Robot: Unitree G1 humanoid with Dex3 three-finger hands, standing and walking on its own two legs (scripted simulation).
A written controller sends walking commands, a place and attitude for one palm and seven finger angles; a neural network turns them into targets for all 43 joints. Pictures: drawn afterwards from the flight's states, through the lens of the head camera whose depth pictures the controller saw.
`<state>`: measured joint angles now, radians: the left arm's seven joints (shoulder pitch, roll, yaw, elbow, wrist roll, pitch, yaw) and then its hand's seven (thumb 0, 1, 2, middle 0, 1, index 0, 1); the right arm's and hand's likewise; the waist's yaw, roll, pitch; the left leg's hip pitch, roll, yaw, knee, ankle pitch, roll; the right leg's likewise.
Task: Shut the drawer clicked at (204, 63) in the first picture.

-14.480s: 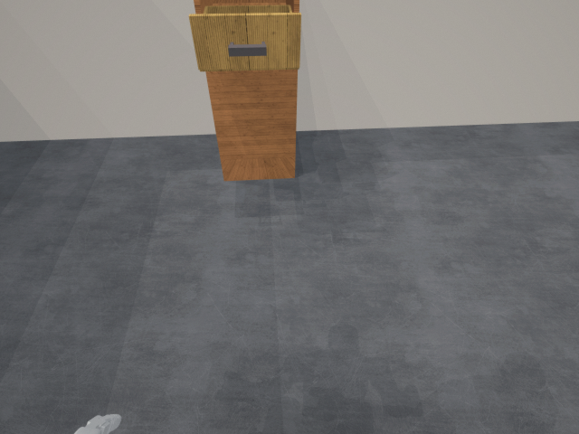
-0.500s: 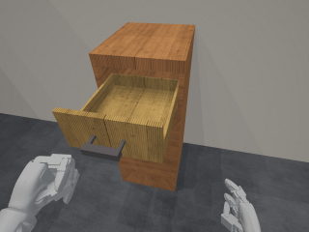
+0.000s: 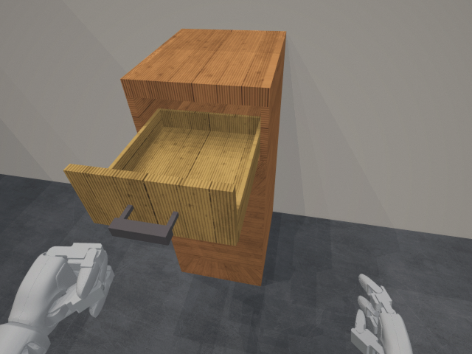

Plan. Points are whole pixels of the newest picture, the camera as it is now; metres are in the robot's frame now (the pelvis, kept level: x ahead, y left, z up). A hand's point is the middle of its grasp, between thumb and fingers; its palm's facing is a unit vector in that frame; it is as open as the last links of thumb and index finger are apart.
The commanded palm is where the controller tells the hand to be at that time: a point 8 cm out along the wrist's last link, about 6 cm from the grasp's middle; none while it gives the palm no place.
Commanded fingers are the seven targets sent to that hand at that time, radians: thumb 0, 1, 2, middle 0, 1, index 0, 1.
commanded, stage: bring the fist close to the handle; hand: left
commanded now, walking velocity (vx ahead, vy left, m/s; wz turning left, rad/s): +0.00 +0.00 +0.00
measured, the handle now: (146, 222) +0.33 +0.22 +0.05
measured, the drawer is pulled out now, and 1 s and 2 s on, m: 0.29 0.29 0.25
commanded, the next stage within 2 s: push the drawer shut in 1.26 s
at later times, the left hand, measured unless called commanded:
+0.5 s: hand (123, 276) +0.20 +0.20 +0.09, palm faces -0.05 -1.00 -0.07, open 3.3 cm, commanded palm +0.18 +0.25 +0.09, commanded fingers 0.00 0.90 0.90 -1.40 -1.60 -1.40 -1.60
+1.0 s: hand (144, 271) +0.23 +0.19 +0.05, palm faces -0.09 -0.99 -0.06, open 3.3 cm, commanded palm +0.21 +0.25 +0.06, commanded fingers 0.00 0.90 0.90 -1.40 -1.60 -1.40 -1.60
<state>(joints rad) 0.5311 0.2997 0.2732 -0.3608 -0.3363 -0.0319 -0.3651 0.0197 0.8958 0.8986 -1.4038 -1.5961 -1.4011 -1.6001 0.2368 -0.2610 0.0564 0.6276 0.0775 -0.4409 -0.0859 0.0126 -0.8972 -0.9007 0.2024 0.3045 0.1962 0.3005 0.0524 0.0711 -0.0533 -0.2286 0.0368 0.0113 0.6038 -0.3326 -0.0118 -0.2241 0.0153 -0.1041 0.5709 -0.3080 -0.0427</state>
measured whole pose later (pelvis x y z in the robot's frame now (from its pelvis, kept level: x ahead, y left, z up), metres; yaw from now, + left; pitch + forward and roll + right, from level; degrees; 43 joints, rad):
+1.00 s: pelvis +0.00 +0.03 -0.02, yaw +0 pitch +6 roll -1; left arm 0.30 0.22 0.11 -0.04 -0.22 -0.26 -0.25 0.02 0.90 0.90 -1.40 -1.60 -1.40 -1.60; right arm 0.26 -0.25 0.03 0.60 0.03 -0.28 -0.04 0.01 -0.90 -0.90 0.20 0.30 0.20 0.30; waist -0.02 0.04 -0.06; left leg -0.50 0.00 0.03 0.81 -0.41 0.03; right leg -0.50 -0.03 -0.08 0.79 -0.39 -0.01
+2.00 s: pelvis -0.01 +0.01 -0.02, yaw +0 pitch +6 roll +0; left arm -0.02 0.25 0.15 0.27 -0.24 -0.27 -0.28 0.01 0.85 0.93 -1.40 -1.60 -1.40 -1.60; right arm 0.25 -0.26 0.04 0.62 0.04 -0.21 -0.05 0.01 -0.90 -0.90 0.20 0.30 0.20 0.30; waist -0.02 0.04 -0.05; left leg -0.50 0.01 0.01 0.78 -0.39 0.01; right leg -0.51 -0.03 -0.10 0.78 -0.38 -0.03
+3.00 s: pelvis -0.01 +0.02 -0.02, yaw -1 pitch +10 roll +0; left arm -0.58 0.31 0.22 0.87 -0.17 -0.36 -0.24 0.03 0.88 0.94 -1.40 -1.60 -1.40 -1.60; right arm 0.32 -0.27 0.03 0.66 0.03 -0.06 -0.03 0.01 -0.90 -0.90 0.20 0.30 0.20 0.30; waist -0.08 0.02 -0.05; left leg -0.59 0.02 0.04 0.80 -0.38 0.01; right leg -0.61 -0.01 -0.07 0.78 -0.36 -0.02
